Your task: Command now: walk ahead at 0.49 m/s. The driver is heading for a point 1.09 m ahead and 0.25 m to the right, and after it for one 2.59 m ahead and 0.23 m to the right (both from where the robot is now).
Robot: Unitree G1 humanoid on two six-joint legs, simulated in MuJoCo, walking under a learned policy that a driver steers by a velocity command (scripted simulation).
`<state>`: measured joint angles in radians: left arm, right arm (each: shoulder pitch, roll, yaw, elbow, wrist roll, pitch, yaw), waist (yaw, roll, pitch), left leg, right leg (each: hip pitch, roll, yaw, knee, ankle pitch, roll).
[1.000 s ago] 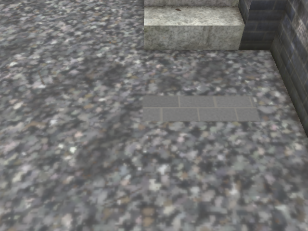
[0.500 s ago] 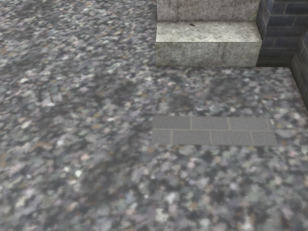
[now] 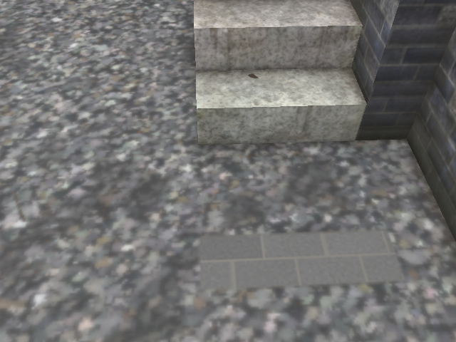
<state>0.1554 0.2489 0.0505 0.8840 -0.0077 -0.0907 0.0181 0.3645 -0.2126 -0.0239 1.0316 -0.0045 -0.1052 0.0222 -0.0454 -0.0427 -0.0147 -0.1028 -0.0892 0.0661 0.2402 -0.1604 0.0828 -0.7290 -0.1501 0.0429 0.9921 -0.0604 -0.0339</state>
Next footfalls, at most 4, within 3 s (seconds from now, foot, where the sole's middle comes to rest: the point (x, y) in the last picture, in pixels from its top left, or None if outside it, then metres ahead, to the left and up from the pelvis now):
0.26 right None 0.34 -0.15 -0.78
0.82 left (196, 305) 0.64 0.09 -0.78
1.40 right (268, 226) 0.93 -0.16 -0.78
1.84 left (238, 169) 1.20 -0.07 -0.78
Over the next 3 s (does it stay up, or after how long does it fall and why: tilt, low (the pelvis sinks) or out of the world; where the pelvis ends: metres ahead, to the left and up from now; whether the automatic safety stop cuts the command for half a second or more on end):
stays up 1.01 -0.06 -0.01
